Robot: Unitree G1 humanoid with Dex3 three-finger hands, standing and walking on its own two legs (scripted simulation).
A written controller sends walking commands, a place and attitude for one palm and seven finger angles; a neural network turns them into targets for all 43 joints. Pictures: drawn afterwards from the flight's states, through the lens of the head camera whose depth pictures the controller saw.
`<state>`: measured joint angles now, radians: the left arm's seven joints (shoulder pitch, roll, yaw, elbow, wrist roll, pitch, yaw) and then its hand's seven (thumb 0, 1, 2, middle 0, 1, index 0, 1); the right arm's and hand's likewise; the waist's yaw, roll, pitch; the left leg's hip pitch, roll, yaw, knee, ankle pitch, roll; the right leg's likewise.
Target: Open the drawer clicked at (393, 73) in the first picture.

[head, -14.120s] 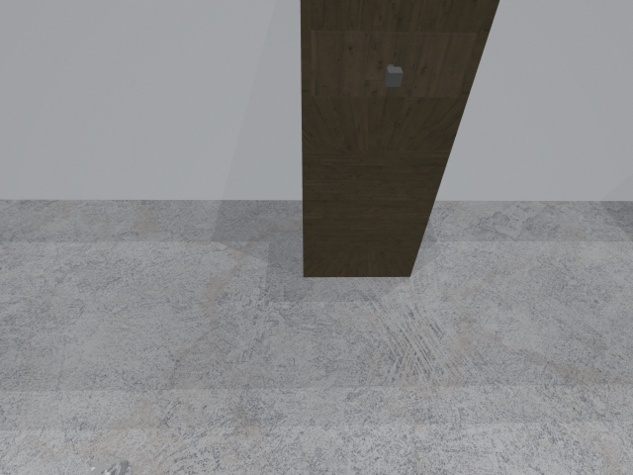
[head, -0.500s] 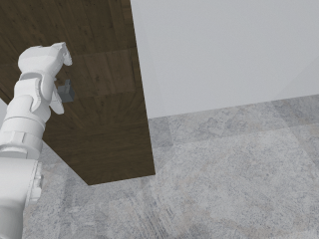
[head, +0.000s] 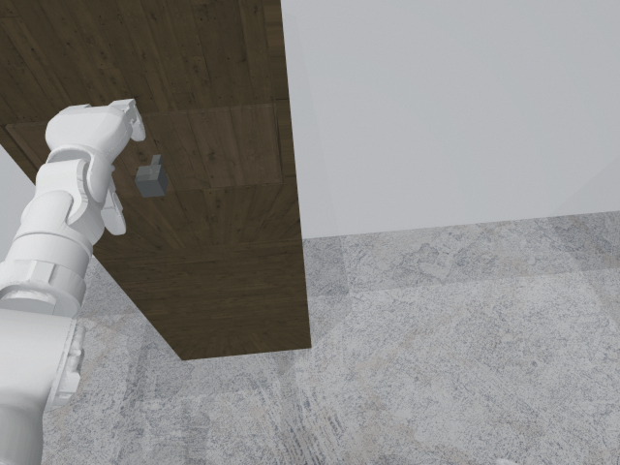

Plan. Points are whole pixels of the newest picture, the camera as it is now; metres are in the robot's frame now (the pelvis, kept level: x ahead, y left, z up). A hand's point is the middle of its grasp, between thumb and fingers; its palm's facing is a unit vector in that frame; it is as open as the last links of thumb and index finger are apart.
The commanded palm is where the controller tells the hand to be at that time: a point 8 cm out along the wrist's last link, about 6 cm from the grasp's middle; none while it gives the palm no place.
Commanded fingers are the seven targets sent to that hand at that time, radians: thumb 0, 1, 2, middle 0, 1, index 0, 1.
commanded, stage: move the hooked fingers above the handle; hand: left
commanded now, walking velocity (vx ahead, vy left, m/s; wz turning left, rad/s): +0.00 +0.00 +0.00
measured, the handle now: (154, 173) +0.52 +0.26 +0.09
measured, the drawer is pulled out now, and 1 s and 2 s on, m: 0.00 0.00 0.00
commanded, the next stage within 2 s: none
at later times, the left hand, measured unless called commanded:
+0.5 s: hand (107, 169) +0.46 +0.28 +0.15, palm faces -0.03 -0.01 -1.00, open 13.7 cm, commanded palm +0.44 +0.27 +0.21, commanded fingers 0.00 -0.50 0.30 -0.30 -1.20 -0.30 -1.20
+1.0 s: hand (118, 160) +0.47 +0.27 +0.15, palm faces -0.08 +0.01 -1.00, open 13.7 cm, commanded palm +0.45 +0.26 +0.21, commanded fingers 0.00 -0.50 0.30 -0.30 -1.20 -0.30 -1.20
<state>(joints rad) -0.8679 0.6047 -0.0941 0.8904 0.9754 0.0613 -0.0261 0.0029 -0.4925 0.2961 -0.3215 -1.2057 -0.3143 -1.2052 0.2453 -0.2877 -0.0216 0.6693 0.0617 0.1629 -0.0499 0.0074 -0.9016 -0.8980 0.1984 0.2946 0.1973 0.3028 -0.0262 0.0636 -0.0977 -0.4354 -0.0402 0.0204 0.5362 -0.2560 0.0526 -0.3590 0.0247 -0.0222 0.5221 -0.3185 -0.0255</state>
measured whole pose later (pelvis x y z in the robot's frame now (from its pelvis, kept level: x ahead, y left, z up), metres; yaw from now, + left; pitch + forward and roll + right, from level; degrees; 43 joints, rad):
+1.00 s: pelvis +0.00 +0.00 +0.00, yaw -1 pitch +10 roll +0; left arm -0.90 0.63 -0.07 0.94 0.99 0.04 -0.07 0.00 -0.49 0.30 -0.32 -1.20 -0.34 -1.24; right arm 0.30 -0.27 0.00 0.68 0.07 0.18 -0.06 0.01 -0.90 -0.90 0.20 0.29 0.20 0.30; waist -0.05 0.07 -0.10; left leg -0.44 -0.03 0.04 0.54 -0.27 0.06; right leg -0.37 0.03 0.00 0.52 -0.32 -0.02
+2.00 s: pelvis +0.00 +0.01 +0.00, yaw -2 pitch +11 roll -1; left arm -0.90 0.60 -0.01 0.89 0.99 -0.03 0.03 0.00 -0.49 0.30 -0.41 -1.27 -0.38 -1.27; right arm 0.27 -0.28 -0.01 0.69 0.06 0.18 -0.05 0.01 -0.90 -0.90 0.20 0.29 0.20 0.30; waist -0.05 0.07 -0.11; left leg -0.47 -0.03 0.05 0.56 -0.28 0.06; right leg -0.40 0.03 0.01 0.53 -0.32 -0.02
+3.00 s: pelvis +0.00 +0.01 +0.00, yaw -3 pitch +10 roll -1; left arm -0.83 0.59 0.02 0.88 1.01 0.05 0.05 0.00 -0.49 0.30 -0.40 -1.25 -0.34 -1.23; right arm 0.28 -0.27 0.00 0.69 0.06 0.18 -0.05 0.01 -0.90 -0.90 0.20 0.29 0.20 0.30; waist -0.04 0.09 -0.11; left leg -0.44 -0.03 0.07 0.53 -0.26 0.06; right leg -0.38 0.03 0.03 0.51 -0.30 -0.01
